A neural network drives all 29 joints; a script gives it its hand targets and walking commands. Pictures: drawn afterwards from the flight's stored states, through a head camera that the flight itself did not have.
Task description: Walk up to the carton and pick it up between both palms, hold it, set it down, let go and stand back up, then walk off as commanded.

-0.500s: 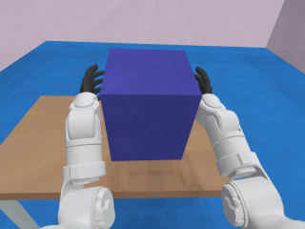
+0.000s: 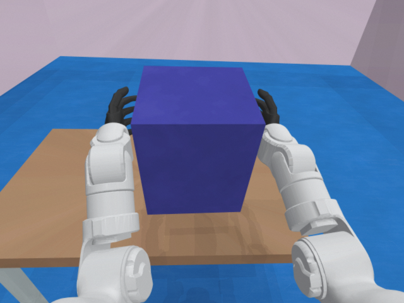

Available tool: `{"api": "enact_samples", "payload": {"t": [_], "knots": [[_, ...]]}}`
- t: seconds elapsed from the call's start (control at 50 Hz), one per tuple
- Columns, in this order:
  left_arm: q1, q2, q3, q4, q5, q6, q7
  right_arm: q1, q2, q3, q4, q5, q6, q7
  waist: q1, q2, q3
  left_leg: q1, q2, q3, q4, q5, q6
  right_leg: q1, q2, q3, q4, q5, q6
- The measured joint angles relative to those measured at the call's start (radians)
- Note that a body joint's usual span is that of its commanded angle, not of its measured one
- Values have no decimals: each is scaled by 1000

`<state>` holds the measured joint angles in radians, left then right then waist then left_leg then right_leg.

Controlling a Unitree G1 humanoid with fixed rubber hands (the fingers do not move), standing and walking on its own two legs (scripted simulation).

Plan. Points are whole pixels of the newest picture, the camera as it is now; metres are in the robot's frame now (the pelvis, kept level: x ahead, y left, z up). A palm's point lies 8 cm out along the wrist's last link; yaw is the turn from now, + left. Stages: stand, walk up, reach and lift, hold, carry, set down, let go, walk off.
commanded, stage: hold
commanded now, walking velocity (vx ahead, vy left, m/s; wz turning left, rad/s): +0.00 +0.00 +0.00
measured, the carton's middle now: (194, 141) +0.37 +0.01 +0.19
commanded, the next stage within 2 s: set down in 0.36 s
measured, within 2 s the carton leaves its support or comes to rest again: neither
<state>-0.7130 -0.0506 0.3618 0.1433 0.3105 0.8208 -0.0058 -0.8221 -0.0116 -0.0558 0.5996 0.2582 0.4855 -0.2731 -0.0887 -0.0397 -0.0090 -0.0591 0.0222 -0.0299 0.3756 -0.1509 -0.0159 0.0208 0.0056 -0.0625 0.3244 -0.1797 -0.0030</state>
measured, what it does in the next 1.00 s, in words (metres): stands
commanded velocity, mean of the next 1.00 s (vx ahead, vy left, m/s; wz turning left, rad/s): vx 0.00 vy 0.00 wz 0.00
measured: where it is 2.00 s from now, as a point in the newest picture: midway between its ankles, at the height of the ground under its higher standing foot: outside the picture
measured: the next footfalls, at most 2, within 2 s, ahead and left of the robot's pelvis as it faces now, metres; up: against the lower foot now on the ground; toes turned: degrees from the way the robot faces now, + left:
none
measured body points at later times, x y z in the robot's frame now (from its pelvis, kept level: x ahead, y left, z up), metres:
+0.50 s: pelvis -0.01 +0.00 +0.00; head -0.07 +0.02 +0.44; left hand +0.37 +0.15 +0.24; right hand +0.37 -0.13 +0.23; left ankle +0.05 +0.13 -0.75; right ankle +0.01 -0.11 -0.75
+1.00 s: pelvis +0.01 -0.01 +0.00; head -0.02 +0.03 +0.45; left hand +0.37 +0.18 +0.17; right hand +0.40 -0.11 +0.15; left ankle +0.05 +0.13 -0.75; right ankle +0.01 -0.11 -0.75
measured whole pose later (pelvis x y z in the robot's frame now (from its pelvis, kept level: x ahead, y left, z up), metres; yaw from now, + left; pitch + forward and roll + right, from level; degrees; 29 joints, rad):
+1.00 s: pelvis +0.01 -0.01 +0.00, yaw +2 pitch -11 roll -1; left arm -0.55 -0.10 0.31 0.12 0.34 0.52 0.01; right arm -0.65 0.05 -0.08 0.67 0.09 0.05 -0.18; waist -0.02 -0.07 0.12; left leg -0.02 0.02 -0.07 0.36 -0.16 -0.03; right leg 0.09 0.01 -0.10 0.28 -0.19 -0.01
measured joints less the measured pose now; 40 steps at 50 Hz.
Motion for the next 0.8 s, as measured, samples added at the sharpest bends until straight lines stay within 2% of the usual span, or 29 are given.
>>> {"api": "enact_samples", "payload": {"t": [0.2, 0.3, 0.5, 0.6, 0.68, 0.72, 0.8], "knots": [[35, -4, -25, -66, -10, 3, 6, 39, -11, 33, -71, 18, -1, -9, -3, 7, 2, 2, 1, -3, 8, -5, -1, 9, 2, -2, -4, 1, 0], [26, -10, -8, -47, 12, 12, -7, 26, -2, 19, -40, 8, 7, -4, -1, 2, 13, 17, 0, 0, 1, -1, 0, 17, 0, 0, 1, 0, 0], [-34, 11, -2, 38, -9, -29, 3, -27, -9, -9, 12, -9, -14, 1, -3, -5, 12, -14, 5, -5, 3, 10, -2, -10, 6, -4, -3, 13, -5], [-68, -8, 31, 68, 26, -96, 4, -59, 11, -68, 73, -77, -98, 47, -2, -16, -1, -14, 6, 5, -14, 15, -4, -21, 6, 6, -5, 13, -7], [-88, -34, 68, 107, 110, -162, -37, -61, 29, -112, 130, -152, -184, 89, 16, -21, 21, 30, 5, 16, -46, 21, -2, 15, 5, 16, -28, 18, -6], [-74, -44, 80, 106, 133, -187, -55, -41, 39, -113, 142, -175, -224, 97, 25, -21, 41, 55, 4, 19, -60, 23, -1, 37, 3, 19, -38, 18, -5], [-1, -56, 63, 71, 129, -225, -64, 38, 64, -94, 140, -197, -313, 98, 42, -22, 71, 77, 2, 15, -67, 19, -2, 64, 2, 14, -50, 14, -4]]}}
